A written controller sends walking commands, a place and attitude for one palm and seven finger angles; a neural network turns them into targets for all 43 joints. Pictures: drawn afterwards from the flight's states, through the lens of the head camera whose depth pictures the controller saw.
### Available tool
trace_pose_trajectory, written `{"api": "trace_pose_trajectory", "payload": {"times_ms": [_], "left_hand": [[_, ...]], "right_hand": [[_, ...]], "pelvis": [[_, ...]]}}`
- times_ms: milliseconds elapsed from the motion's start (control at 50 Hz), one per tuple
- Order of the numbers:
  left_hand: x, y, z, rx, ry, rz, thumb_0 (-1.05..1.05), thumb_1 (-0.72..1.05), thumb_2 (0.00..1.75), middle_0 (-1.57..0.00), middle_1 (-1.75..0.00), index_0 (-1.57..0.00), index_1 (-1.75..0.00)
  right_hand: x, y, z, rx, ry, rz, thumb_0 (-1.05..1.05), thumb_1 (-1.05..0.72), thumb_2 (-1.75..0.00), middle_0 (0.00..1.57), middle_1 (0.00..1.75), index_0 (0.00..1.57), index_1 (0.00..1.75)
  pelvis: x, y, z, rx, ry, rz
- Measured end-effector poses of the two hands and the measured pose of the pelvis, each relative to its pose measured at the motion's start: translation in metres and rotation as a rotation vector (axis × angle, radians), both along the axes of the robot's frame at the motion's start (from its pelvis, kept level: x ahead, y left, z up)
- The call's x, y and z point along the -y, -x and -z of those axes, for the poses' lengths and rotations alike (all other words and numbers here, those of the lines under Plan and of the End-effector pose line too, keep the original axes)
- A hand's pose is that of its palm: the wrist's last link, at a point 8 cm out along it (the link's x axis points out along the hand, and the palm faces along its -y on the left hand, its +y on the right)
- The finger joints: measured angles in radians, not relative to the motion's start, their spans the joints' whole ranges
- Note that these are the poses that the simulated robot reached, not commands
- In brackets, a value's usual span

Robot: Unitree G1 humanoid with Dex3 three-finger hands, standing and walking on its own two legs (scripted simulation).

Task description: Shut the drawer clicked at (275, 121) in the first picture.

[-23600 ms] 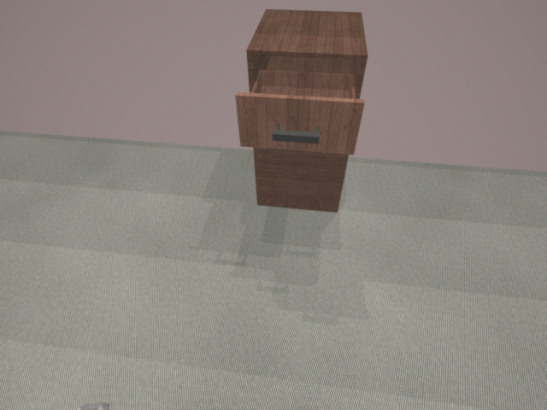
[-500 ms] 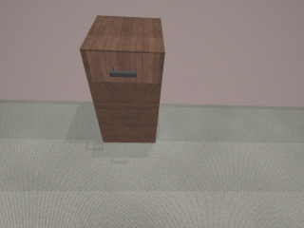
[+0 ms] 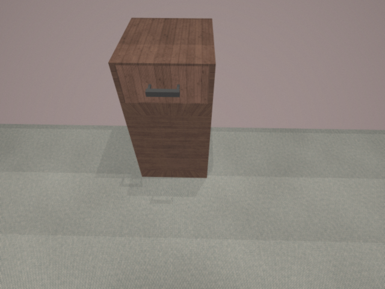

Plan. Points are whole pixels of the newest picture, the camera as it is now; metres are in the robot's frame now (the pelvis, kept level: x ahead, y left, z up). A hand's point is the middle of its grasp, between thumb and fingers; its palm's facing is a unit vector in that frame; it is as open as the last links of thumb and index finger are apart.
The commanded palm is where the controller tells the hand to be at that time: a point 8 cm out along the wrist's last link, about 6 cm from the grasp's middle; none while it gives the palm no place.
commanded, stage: let the arm hang, fingers relaxed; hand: left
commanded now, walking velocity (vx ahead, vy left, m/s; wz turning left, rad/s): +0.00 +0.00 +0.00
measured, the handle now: (163, 89) +0.84 +0.18 -0.08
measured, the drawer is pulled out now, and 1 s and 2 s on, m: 0.00 0.00 0.00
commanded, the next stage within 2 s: look to check the result in 0.34 s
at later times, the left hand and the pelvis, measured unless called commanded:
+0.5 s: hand out of the picture -0.02 +0.15 -0.17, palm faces +0.04 -0.98 -0.19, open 7.4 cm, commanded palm none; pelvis +0.00 -0.02 +0.00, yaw +0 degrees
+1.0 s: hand out of the picture -0.02 +0.13 -0.18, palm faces +0.05 -0.98 -0.17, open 7.4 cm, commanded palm none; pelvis +0.01 -0.02 +0.00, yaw +0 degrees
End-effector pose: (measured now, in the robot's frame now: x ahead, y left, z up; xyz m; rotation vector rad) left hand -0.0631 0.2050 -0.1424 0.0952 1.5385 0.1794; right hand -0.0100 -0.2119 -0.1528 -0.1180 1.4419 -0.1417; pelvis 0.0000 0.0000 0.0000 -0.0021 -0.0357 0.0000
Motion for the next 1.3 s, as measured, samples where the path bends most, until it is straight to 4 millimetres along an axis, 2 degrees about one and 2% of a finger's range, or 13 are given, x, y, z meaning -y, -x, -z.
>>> {"api": "trace_pose_trajectory", "payload": {"times_ms": [140,240,340,480,720,900,1300], "left_hand": [[0.014,-0.044,0.005,0.117,0.022,0.032,0.0,0.9,0.9,-0.22,-0.32,-0.22,-0.32],[0.011,-0.055,0.005,0.133,0.004,0.047,0.01,0.92,0.9,-0.2,-0.3,-0.21,-0.31],[0.008,-0.054,0.003,0.127,-0.015,0.043,0.01,0.91,0.9,-0.2,-0.3,-0.21,-0.3],[0.009,-0.042,0.001,0.086,-0.022,0.031,0.0,0.91,0.9,-0.2,-0.3,-0.2,-0.3],[0.022,-0.028,0.003,0.05,0.004,0.013,0.0,0.9,0.9,-0.2,-0.3,-0.2,-0.3],[0.026,-0.034,0.003,0.062,0.007,0.014,0.0,0.9,0.9,-0.2,-0.3,-0.2,-0.3],[0.014,-0.052,0.002,0.093,-0.017,0.031,0.0,0.9,0.9,-0.2,-0.3,-0.2,-0.3]], "right_hand": [[0.005,0.003,-0.001,0.02,0.0,0.025,0.02,-0.92,-0.9,0.2,0.3,0.2,0.3],[0.005,0.009,-0.001,0.015,-0.005,0.041,0.01,-0.91,-0.9,0.2,0.3,0.2,0.3],[0.006,0.015,0.0,-0.006,-0.013,0.046,0.01,-0.91,-0.9,0.2,0.3,0.2,0.3],[0.007,0.018,0.0,-0.027,-0.018,0.045,0.01,-0.91,-0.9,0.2,0.3,0.2,0.3],[0.014,0.004,-0.001,-0.007,-0.005,0.028,0.01,-0.91,-0.9,0.2,0.3,0.2,0.3],[0.021,-0.003,-0.002,0.008,0.008,0.022,0.01,-0.91,-0.9,0.2,0.3,0.2,0.3],[0.024,-0.007,-0.003,0.007,0.013,0.025,0.01,-0.91,-0.9,0.2,0.3,0.2,0.3]], "pelvis": [[0.006,-0.001,0.0,0.004,-0.001,0.005],[0.011,-0.002,0.0,0.005,-0.002,0.008],[0.015,-0.003,0.0,0.006,0.0,0.008],[0.017,-0.004,0.0,0.004,0.0,0.008],[0.02,-0.005,0.0,0.004,-0.001,0.009],[0.022,-0.007,0.0,0.005,-0.002,0.009],[0.023,-0.01,-0.001,0.003,0.0,0.011]]}}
